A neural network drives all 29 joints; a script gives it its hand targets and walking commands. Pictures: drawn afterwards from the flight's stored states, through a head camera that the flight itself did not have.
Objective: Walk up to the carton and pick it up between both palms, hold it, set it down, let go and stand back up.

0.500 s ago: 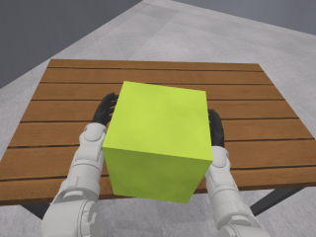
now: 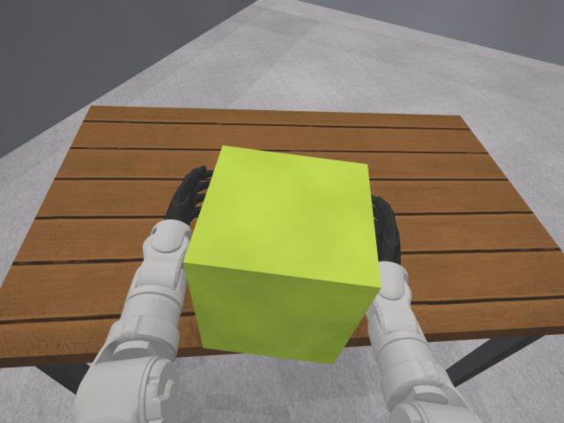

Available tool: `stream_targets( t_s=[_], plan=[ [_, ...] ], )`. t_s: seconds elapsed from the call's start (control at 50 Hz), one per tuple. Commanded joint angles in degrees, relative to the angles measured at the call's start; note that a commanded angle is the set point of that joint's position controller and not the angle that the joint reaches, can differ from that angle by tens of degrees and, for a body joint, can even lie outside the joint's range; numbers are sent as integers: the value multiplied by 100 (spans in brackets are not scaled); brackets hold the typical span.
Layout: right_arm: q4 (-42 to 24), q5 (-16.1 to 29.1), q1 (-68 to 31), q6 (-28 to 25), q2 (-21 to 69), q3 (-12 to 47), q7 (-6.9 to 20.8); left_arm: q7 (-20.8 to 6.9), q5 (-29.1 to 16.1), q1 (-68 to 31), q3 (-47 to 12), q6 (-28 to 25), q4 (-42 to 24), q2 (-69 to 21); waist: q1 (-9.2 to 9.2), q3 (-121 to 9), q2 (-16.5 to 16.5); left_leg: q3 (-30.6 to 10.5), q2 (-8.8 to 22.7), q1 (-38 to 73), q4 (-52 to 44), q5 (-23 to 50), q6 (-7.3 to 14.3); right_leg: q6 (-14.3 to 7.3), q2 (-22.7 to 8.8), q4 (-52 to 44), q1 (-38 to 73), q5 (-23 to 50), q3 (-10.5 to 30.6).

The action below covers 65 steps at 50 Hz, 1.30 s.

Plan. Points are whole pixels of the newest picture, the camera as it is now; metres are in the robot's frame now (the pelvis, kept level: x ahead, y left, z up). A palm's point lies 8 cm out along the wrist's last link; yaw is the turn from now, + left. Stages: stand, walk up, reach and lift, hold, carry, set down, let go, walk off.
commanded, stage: reach and lift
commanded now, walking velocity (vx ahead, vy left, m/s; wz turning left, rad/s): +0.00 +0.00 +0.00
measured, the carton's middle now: (281, 260) +0.35 -0.01 +0.04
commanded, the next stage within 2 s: none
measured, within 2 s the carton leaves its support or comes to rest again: leaves its support in 0.80 s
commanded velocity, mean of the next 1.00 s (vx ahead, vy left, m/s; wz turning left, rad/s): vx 0.00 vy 0.00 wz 0.00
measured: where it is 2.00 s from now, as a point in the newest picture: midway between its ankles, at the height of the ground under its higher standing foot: outside the picture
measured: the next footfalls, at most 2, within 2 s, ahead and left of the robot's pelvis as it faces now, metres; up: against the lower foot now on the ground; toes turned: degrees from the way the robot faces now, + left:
none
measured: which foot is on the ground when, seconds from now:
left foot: down 0.00-1.00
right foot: down 0.00-1.00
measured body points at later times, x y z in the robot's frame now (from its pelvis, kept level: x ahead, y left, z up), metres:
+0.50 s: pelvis +0.00 +0.00 +0.00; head +0.02 +0.03 +0.45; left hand +0.41 +0.14 +0.08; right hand +0.36 -0.16 +0.07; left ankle -0.01 +0.11 -0.75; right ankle +0.00 -0.14 -0.75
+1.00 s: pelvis -0.02 +0.00 +0.00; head -0.02 +0.03 +0.45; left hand +0.39 +0.12 +0.11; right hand +0.34 -0.18 +0.09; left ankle -0.01 +0.11 -0.75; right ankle +0.00 -0.14 -0.75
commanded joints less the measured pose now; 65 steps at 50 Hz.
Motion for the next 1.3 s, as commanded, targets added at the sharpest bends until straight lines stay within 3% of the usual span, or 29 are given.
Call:
stream_targets(
  t_s=[0.0, 0.1, 0.12, 0.2, 0.22, 0.26, 0.28, 0.34, 0.36, 0.42, 0.46, 0.48, 0.52, 0.64, 0.66, 0.7, 0.72, 0.76, 0.8, 0.84, 0.88, 0.98, 1.04, 1.08, 1.12, 1.14, 1.18, 1.26, 1.28],
  plan=[
    [-89, -336, -2468, -224, 2949, 1562, 683, -723, 412, -1850, -1611, 28, 33, -3520, -31, -1788, 317, 462, -103, 917, -351, 2462, -318, 13, 307, -121, 838, 1320, -572],
    [-214, -342, -2547, -259, 2962, 1606, 684, -657, 288, -1963, -1783, -93, -55, -3602, -83, -2056, 411, 482, -104, 853, -344, 2342, -324, -21, 290, -103, 788, 1289, -553],
    [-163, -327, -2408, -333, 2942, 1633, 654, -644, 282, -1822, -1896, -92, -137, -3660, -170, -2103, 495, 413, -87, 1005, -231, 2755, -417, -51, 290, -80, 830, 1536, -592],
    [-246, -347, -2713, -284, 2974, 1724, 669, -672, 309, -1837, -1666, -76, 161, -3491, -6, -1959, 199, 454, -82, 745, -302, 2389, -257, 2, 293, -63, 818, 1370, -524],
    [-178, -311, -2498, -310, 3008, 1756, 655, -645, 279, -1830, -1906, -109, -128, -3659, -117, -1961, 364, 436, -93, 861, -303, 2503, -316, -25, 293, -105, 886, 1406, -519],
    [-295, -295, -2447, -331, 3051, 1831, 656, -652, 357, -1597, -1831, -89, 12, -3628, -12, -1862, 258, 489, -96, 775, -298, 2438, -281, -31, 263, -89, 920, 1509, -501],
    [91, -440, -2842, -234, 2968, 1536, 686, -642, 403, -2114, -1720, -46, 264, -3558, -41, -1791, 453, 458, -75, 586, -392, 1998, -272, -43, 244, -86, 673, 968, -501],
    [-27, -237, -2409, -402, 3027, 1819, 668, -591, 342, -1757, -1914, -137, -256, -3694, 30, -2139, 517, 397, -71, 891, -192, 2858, -377, -56, 278, 5, 934, 1660, -511],
    [-295, -176, -2515, -475, 3036, 1962, 604, -585, 243, -2006, -2162, -172, -449, -3767, -139, -2327, 598, 311, -39, 1026, -112, 3168, -459, -74, 294, -18, 837, 1770, -531],
    [-441, -127, -2514, -493, 3142, 2134, 595, -554, 200, -1847, -2108, -246, -196, -3699, 5, -2590, 292, 364, -99, 970, -118, 2879, -331, -62, 231, -40, 901, 1854, -490],
    [-592, -57, -2484, -490, 3169, 2316, 596, -487, 153, -1955, -2270, -226, -575, -3888, 42, -2608, 321, 326, -84, 1234, -54, 3263, -423, -84, 296, -20, 910, 1908, -524],
    [-340, -81, -2582, -512, 2968, 2116, 585, -453, 110, -2116, -2341, -236, -520, -3938, -115, -2618, 609, 305, -35, 1262, -28, 3406, -495, -96, 291, -11, 629, 1869, -567],
    [-384, -2, -2654, -499, 3033, 2335, 570, -412, 33, -1921, -2504, -187, -396, -4021, -71, -2606, 465, 263, -16, 1277, -20, 3515, -487, -111, 338, -53, 575, 1783, -588],
    [-1124, 457, -3237, -391, 2944, 2797, 552, -292, -244, -2403, -2970, -10, -857, -4257, -32, -3049, 425, 171, -67, 1440, 84, 3421, -462, -114, 276, -46, 611, 1827, -536],
    [-1413, 532, -3416, -278, 3074, 3029, 600, -313, -171, -2025, -2757, 12, -466, -4201, 108, -2922, 100, 187, -80, 1278, -50, 3092, -315, -65, 245, -101, 823, 1860, -467],
    [-1858, 725, -3457, -175, 3056, 3324, 594, -293, -295, -2069, -2997, 134, -930, -4280, 167, -3105, 249, 155, -106, 1262, 36, 3281, -358, -43, 233, 47, 1022, 2155, -409],
    [-1957, 667, -3655, -66, 3045, 3267, 576, -304, -378, -2287, -3007, 107, -1002, -4230, 7, -3240, 83, 175, -134, 1185, -22, 2896, -249, 9, 204, 34, 914, 2070, -369],
    [-2449, 892, -3775, -31, 3217, 3678, 642, -228, -492, -2556, -3303, 67, -1779, -4363, 91, -3736, 288, 111, -143, 1266, 43, 3279, -297, -7, 234, 127, 1079, 2350, -345],
    [-2685, 1142, -3781, 276, 3173, 3905, 677, -92, -626, -2320, -3482, 297, -1836, -4543, 96, -3683, 358, -21, -122, 1369, 77, 3193, -293, -12, 275, 156, 867, 2222, -332],
    [-2538, 1176, -3712, 446, 3145, 4015, 733, -75, -548, -2190, -3280, 468, -1897, -4410, 308, -3250, 169, 29, -115, 1229, -156, 2820, -209, 10, 271, 87, 955, 1826, -292],
    [-2015, 1141, -3433, 791, 2930, 3621, 720, -116, -470, -2383, -3226, 851, -1717, -4374, 116, -2494, 302, 16, -81, 1226, -218, 2285, -214, -78, 241, -51, 417, 937, -354],
    [-2717, 1355, -4236, 1005, 2856, 3654, 801, -58, -745, -2590, -3423, 1278, -2083, -4482, 159, -2821, 399, -36, -82, 1393, -109, 2378, -250, -87, 267, 19, 385, 889, -346],
    [-3310, 1375, -4724, 992, 2883, 3866, 883, 5, -834, -2536, -3397, 1367, -2288, -4480, 343, -3364, 73, 10, -56, 1291, -128, 2329, -161, -50, 292, 110, 401, 1062, -367],
    [-2841, 1318, -4615, 1167, 2846, 3633, 928, 19, -823, -3091, -3441, 1498, -2400, -4392, 185, -3067, 273, 41, -81, 1199, -213, 1897, -197, -92, 281, 98, 285, 649, -367],
    [-2613, 1292, -4721, 1342, 2666, 3438, 989, 7, -604, -2669, -3048, 1781, -1929, -4252, 319, -2357, 175, 18, -57, 924, -405, 1208, -92, -131, 261, 14, 281, 153, -346],
    [-2348, 1211, -4442, 1346, 2560, 3262, 961, 6, -655, -2795, -3131, 1859, -2054, -4316, 148, -2253, 280, 63, -90, 935, -462, 1137, -152, -110, 218, 25, 315, 178, -399],
    [-2598, 1362, -4627, 1383, 2844, 3447, 979, 50, -783, -3411, -3319, 1824, -2940, -4507, 138, -2801, 323, 60, -86, 1364, -295, 1849, -221, -69, 258, 145, 391, 588, -391],
    [-2771, 1460, -4859, 1437, 2852, 3644, 962, 102, -934, -3246, -3441, 1907, -2887, -4379, 240, -3032, 303, 53, -95, 1316, -184, 2112, -230, -70, 277, 172, 503, 927, -362],
    [-2259, 1436, -4578, 1591, 2700, 3464, 940, 57, -672, -2863, -3138, 2120, -2429, -4268, 187, -2408, 257, 104, -151, 1216, -342, 1668, -167, -67, 241, 55, 450, 581, -385]
  ],
)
